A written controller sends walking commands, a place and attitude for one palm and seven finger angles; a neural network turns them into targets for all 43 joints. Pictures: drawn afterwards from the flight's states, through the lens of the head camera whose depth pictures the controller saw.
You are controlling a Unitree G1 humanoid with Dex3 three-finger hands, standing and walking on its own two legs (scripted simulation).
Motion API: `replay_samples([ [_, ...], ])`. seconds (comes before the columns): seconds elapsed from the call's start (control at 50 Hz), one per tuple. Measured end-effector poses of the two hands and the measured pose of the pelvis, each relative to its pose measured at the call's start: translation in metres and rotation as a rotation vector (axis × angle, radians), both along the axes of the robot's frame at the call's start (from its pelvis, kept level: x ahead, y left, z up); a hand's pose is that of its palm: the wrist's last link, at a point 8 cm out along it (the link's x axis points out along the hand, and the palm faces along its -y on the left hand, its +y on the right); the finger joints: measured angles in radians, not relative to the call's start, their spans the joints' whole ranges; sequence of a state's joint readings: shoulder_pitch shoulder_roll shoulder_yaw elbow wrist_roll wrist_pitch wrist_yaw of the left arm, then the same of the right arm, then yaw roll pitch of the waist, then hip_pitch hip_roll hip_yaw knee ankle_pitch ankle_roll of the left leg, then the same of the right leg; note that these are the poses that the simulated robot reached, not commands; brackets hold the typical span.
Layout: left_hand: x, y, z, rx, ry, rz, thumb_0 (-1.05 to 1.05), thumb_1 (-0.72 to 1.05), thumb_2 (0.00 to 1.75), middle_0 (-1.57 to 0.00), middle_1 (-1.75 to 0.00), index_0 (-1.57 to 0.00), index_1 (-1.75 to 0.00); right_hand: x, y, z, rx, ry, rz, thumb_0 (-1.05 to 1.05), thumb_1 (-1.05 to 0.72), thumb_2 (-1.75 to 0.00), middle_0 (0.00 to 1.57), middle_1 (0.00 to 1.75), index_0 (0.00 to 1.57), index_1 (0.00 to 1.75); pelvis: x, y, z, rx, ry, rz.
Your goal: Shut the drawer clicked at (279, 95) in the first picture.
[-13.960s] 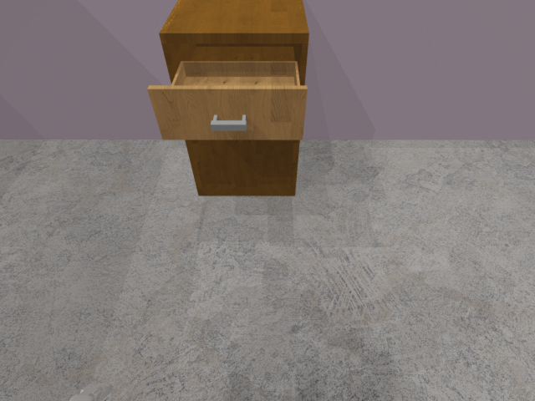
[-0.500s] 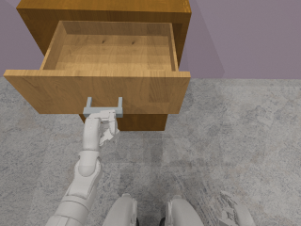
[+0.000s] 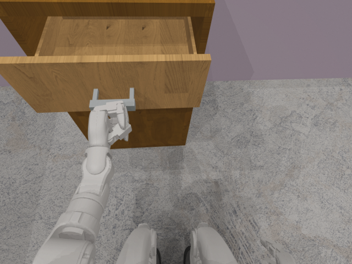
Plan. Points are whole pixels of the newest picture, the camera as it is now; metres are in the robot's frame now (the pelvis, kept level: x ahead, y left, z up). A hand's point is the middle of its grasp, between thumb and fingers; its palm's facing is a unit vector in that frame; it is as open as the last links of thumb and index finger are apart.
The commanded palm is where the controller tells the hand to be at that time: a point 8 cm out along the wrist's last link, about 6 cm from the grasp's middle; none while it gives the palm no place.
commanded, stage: push the drawer shut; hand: left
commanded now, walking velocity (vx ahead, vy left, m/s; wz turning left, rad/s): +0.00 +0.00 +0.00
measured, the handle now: (113, 98) +0.49 +0.14 +0.03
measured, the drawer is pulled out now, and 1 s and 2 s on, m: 0.15 0.02 0.00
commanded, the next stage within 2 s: pull the fist back off the drawer in 1.58 s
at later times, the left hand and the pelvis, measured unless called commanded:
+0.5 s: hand (127, 105) +0.47 +0.11 +0.02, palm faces +0.06 -1.00 -0.03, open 2.8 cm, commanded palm +0.46 +0.16 +0.03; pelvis +0.00 +0.00 +0.00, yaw -1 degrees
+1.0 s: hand (131, 80) +0.55 +0.11 +0.03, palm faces +0.08 -1.00 -0.04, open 2.9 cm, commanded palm +0.53 +0.14 +0.03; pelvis -0.01 +0.00 -0.02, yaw -2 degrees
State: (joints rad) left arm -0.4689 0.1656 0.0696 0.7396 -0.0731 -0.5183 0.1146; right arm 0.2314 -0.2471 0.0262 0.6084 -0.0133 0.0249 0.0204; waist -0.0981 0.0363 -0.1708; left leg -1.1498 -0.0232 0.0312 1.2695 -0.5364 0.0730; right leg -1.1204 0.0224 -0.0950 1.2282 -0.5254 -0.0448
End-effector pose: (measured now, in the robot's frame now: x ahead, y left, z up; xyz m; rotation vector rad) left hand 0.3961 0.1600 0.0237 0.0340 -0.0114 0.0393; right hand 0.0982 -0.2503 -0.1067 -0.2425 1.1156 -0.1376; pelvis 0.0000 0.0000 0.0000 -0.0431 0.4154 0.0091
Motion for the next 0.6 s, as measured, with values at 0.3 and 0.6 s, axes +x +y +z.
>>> replay_samples([
  [0.3,0.036,0.003,-0.001,-0.004,-0.010,0.014,-0.07,0.73,0.88,-1.40,-1.60,-1.40,-1.60,-0.036,-0.003,-0.002,-0.014,0.100,-0.051,0.01,-0.91,-0.90,0.20,0.30,0.20,0.30,0.000,0.003,-0.002,-0.003,0.025,-0.011],
  [0.6,0.065,0.003,0.001,-0.001,-0.014,0.029,-0.05,0.73,0.90,-1.40,-1.60,-1.40,-1.60,-0.071,-0.002,-0.005,-0.024,0.182,-0.079,0.01,-0.91,-0.90,0.20,0.30,0.20,0.30,-0.005,0.004,-0.008,-0.010,0.046,-0.011],
])
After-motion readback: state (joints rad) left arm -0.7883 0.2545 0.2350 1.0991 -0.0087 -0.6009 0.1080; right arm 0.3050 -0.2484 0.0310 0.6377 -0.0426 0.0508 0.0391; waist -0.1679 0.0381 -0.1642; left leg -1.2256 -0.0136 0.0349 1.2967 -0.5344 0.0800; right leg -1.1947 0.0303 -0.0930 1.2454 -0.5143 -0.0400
